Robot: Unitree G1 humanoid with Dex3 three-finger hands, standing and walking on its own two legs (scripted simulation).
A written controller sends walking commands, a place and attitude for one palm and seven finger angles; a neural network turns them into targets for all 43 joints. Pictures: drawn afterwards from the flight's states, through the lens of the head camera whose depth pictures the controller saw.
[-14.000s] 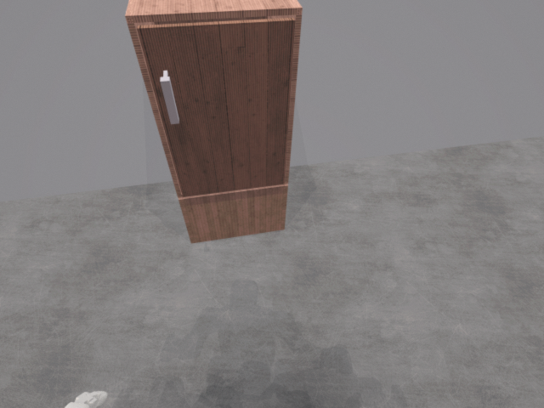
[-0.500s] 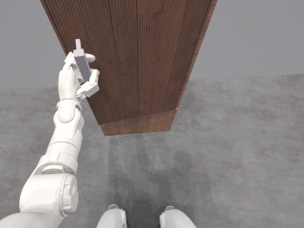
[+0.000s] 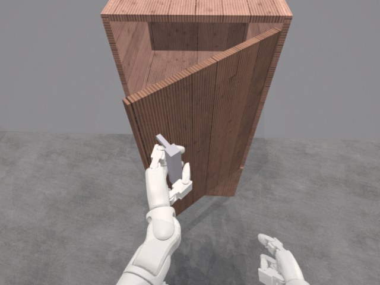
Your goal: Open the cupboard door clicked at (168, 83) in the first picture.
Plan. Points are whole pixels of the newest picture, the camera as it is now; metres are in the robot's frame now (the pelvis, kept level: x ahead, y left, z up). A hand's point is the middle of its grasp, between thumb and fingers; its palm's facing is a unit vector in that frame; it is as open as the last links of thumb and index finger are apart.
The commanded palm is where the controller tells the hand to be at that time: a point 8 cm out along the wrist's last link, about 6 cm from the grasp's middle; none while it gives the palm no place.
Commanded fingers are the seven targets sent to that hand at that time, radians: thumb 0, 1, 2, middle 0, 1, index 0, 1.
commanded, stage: pull the door open along its arc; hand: left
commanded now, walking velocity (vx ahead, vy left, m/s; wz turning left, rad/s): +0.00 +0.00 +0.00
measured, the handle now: (169, 160) +0.37 +0.06 +0.05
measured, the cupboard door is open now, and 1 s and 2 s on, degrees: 40 42 47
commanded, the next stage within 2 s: open thumb and fingers to let go in 0.08 s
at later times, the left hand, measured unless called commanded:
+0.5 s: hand (189, 185) +0.32 +0.01 +0.04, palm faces +0.32 -0.94 -0.06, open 8.5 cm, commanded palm +0.27 +0.04 +0.04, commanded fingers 0.00 -0.29 0.39 -0.31 -1.22 -0.31 -1.22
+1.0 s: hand (190, 187) +0.31 +0.01 +0.04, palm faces +0.23 -0.97 -0.06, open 15.1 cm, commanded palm +0.27 +0.04 +0.04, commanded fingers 0.00 -0.50 0.30 -0.15 -0.30 -0.15 -0.30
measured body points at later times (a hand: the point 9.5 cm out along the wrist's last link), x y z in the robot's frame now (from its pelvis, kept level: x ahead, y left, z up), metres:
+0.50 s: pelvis -0.01 -0.04 -0.01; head +0.04 -0.08 +0.44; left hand +0.29 +0.06 +0.04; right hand +0.14 -0.26 -0.13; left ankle +0.02 +0.14 -0.67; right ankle -0.04 -0.07 -0.67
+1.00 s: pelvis -0.02 -0.02 -0.01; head +0.04 -0.04 +0.44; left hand +0.29 +0.06 +0.04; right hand +0.15 -0.23 -0.12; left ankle +0.02 +0.14 -0.67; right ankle -0.04 -0.07 -0.67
